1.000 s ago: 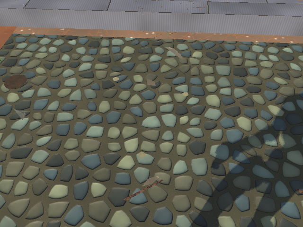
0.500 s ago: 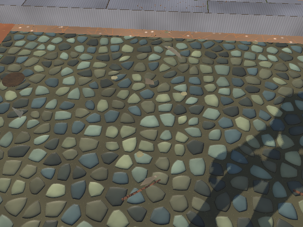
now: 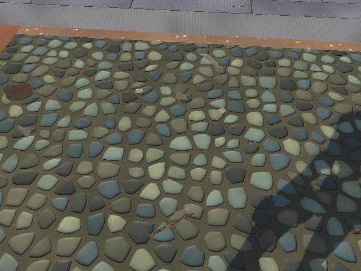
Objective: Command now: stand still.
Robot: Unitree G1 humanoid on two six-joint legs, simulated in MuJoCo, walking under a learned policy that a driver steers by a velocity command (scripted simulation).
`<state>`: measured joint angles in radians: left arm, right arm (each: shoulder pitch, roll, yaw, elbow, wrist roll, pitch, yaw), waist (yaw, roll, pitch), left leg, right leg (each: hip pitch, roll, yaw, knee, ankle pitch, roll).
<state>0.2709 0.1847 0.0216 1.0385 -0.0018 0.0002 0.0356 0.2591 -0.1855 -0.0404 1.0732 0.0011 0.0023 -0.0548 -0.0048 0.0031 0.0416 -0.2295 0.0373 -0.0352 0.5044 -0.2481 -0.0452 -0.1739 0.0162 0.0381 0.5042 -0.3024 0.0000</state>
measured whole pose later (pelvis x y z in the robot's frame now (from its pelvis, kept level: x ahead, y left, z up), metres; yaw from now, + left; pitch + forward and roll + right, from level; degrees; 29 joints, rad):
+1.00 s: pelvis +0.00 +0.01 +0.00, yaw +0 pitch -1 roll +0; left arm 0.34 0.16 0.00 1.09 0.00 0.00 0.04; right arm 0.30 -0.16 -0.01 1.11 0.00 0.00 -0.05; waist 0.00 0.00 0.04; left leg -0.25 0.02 -0.03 0.52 -0.25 -0.03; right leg -0.19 0.00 0.04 0.51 -0.31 0.02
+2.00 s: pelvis +0.41 -0.02 +0.01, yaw +0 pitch +1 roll -2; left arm 0.36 0.23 0.04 1.01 0.00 -0.10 -0.02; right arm 0.16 -0.26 -0.06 0.88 0.01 -0.09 -0.02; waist 0.05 0.04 -0.01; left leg -0.71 0.15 -0.04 0.95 -0.06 0.02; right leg -0.10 0.09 -0.06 0.24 -0.16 -0.08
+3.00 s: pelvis +0.99 -0.01 +0.01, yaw +0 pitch +1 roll +0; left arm 0.24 0.24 0.06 0.93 0.00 -0.10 -0.03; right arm 0.24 -0.27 -0.06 0.92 0.02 -0.09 -0.01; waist 0.02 0.04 0.02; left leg -0.52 0.09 -0.03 1.14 -0.31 0.05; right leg -0.26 0.05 -0.07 0.38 -0.14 -0.07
